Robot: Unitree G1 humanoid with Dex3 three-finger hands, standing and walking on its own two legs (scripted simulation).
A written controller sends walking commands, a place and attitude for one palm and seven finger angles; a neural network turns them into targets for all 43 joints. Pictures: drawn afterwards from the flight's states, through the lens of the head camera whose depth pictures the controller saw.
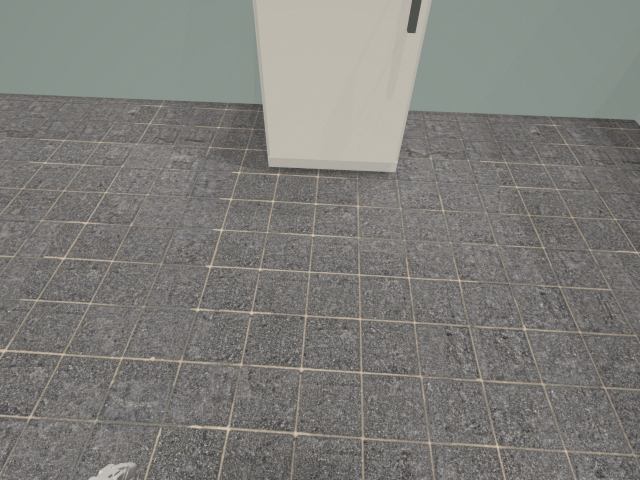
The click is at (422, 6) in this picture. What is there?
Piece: fridge door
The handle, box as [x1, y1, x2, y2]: [407, 0, 421, 32]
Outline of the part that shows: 421,0 412,0 407,26 408,32 415,31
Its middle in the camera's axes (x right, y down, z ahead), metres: +0.33 -0.87 +1.28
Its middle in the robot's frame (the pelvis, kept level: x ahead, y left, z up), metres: +1.57 -0.24 +0.11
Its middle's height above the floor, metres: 0.88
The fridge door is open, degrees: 0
